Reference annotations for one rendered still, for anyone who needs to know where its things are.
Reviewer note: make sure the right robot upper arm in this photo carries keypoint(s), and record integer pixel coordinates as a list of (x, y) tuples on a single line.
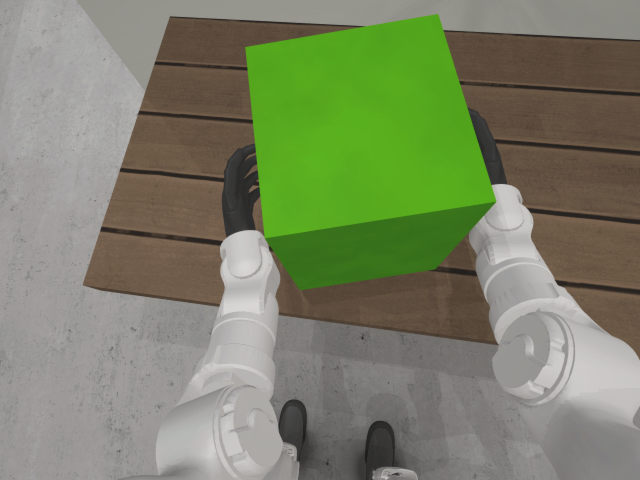
[(577, 389)]

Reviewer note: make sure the left robot upper arm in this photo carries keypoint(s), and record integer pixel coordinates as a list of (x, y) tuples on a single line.
[(229, 434)]

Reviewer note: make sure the robot right hand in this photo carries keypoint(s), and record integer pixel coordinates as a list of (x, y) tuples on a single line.
[(489, 150)]

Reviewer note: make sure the left robot forearm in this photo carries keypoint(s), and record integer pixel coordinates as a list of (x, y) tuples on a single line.
[(244, 333)]

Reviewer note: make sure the robot right foot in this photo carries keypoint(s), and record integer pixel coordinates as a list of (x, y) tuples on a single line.
[(380, 447)]

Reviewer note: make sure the robot left hand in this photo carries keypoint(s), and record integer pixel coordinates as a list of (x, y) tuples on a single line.
[(237, 202)]

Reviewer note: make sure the table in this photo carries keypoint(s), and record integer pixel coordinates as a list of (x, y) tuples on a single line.
[(565, 115)]

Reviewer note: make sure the carton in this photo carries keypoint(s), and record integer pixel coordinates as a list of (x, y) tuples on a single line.
[(368, 162)]

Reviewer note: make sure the right robot forearm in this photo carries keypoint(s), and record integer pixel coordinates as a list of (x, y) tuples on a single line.
[(513, 276)]

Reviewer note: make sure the robot left shin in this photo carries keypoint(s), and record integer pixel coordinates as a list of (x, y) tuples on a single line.
[(289, 448)]

